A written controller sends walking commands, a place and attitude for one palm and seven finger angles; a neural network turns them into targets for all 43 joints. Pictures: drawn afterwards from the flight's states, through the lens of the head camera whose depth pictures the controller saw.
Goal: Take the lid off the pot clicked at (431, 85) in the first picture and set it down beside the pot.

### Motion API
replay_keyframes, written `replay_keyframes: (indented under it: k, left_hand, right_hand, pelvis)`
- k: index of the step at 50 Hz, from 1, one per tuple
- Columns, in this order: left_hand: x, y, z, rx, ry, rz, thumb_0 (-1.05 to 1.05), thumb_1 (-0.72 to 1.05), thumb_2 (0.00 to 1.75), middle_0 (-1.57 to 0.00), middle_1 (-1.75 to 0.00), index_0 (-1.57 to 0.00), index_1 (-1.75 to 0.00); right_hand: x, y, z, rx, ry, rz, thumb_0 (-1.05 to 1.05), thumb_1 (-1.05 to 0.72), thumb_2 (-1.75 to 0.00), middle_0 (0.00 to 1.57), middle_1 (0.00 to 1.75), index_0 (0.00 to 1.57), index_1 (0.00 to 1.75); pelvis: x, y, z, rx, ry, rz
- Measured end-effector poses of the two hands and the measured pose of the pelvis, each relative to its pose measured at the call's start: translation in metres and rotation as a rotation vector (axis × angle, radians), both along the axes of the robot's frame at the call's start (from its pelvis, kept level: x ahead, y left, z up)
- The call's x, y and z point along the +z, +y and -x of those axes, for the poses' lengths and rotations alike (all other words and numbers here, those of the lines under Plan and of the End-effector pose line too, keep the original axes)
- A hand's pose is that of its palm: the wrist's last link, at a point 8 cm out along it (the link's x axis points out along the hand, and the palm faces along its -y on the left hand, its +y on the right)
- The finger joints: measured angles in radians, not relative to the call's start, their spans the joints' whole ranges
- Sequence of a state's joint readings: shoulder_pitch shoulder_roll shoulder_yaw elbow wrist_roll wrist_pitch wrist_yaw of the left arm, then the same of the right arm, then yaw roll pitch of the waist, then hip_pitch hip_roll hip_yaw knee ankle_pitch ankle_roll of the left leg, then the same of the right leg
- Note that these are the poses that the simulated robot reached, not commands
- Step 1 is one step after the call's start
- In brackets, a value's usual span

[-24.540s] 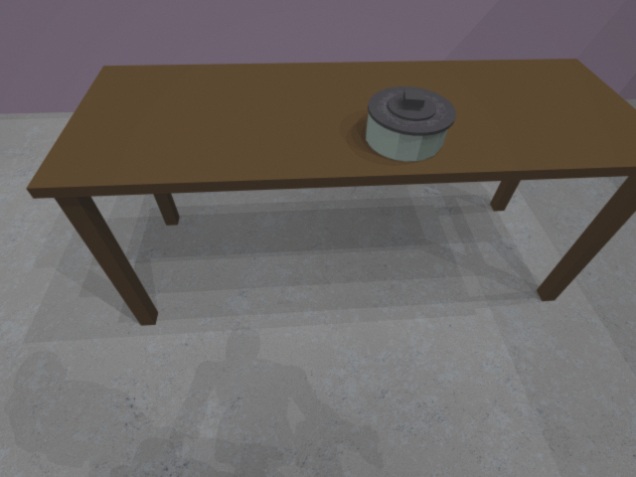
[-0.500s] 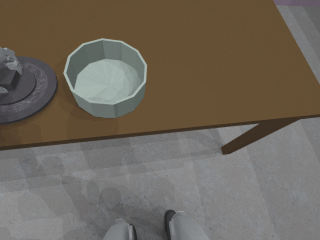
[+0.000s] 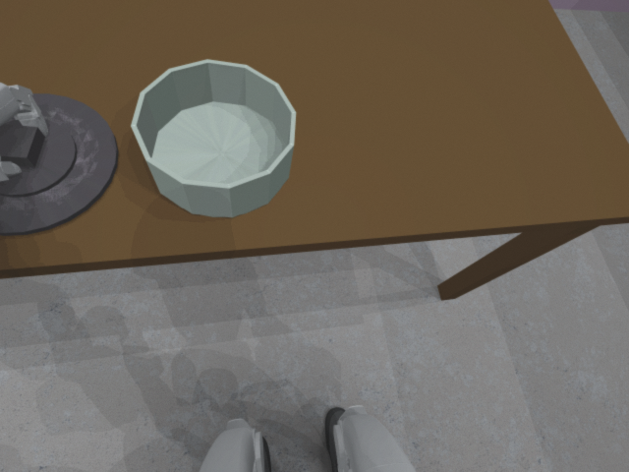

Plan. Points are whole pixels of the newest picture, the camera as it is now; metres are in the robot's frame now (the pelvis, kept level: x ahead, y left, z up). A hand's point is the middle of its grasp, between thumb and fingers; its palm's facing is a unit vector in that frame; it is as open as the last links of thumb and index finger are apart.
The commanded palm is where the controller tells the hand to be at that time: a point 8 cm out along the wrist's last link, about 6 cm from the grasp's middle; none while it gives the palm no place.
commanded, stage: open the fingers wide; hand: left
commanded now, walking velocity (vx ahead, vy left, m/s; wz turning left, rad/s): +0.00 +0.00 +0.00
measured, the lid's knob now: (15, 145) +0.52 +0.33 +0.00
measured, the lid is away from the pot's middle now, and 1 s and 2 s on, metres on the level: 0.24 0.24 0.24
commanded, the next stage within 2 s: raise the empty hand in 0.88 s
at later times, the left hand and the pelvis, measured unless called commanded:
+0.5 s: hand out of the picture +0.48 +0.33 +0.02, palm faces -0.49 -0.11 -0.87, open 9.2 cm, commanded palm +0.52 +0.31 +0.06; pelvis +0.00 +0.00 +0.00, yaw +0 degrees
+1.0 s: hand (2, 168) +0.47 +0.32 +0.02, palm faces -0.47 -0.10 -0.87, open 11.1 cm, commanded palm +0.51 +0.31 +0.07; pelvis +0.00 -0.01 +0.00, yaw +1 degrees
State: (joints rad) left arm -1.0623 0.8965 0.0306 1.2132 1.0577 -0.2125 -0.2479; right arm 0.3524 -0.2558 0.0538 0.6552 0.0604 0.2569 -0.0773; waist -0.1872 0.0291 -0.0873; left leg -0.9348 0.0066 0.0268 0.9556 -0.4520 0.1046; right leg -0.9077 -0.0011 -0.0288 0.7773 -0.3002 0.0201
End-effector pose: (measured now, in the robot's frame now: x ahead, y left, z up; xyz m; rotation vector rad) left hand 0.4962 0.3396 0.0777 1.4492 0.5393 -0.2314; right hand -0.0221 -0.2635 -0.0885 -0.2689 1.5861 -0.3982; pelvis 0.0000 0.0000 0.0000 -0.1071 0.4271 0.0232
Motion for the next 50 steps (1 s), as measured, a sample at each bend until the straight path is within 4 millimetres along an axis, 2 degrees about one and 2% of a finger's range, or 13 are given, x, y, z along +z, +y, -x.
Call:
replay_keyframes:
  k: [15,26,38,50]
  left_hand:
    - [0.001,-0.002,0.002,-0.003,0.014,-0.014,0.01,0.33,0.73,-0.71,-1.08,-0.43,-0.98]
    - [0.002,-0.003,0.005,-0.01,0.025,-0.013,0.0,0.23,0.62,-0.57,-1.06,-0.39,-0.97]
    - [0.002,-0.008,0.015,-0.011,0.015,-0.009,0.0,0.12,0.47,-0.36,-1.0,-0.29,-0.96]
    - [0.003,-0.014,0.018,-0.013,0.008,-0.018,0.0,0.11,0.41,-0.3,-0.99,-0.27,-0.97]
  right_hand:
    - [-0.001,-0.004,0.001,0.006,-0.014,0.013,0.0,-0.9,-0.9,0.21,0.3,0.2,0.3]
    - [-0.001,-0.005,0.004,-0.002,-0.001,0.01,0.0,-0.9,-0.9,0.21,0.3,0.2,0.3]
    - [-0.001,-0.01,-0.002,0.006,-0.013,-0.003,0.0,-0.9,-0.9,0.21,0.3,0.2,0.3]
    - [-0.001,-0.02,-0.009,0.02,-0.031,0.003,0.0,-0.9,-0.9,0.21,0.3,0.2,0.3]
  pelvis:
    - [-0.002,0.0,0.003,0.0,-0.002,-0.001]
    - [0.0,-0.002,0.002,0.0,-0.004,-0.003]
    - [0.004,-0.007,0.001,0.001,-0.019,-0.01]
    - [0.004,-0.013,0.002,0.005,-0.024,-0.017]
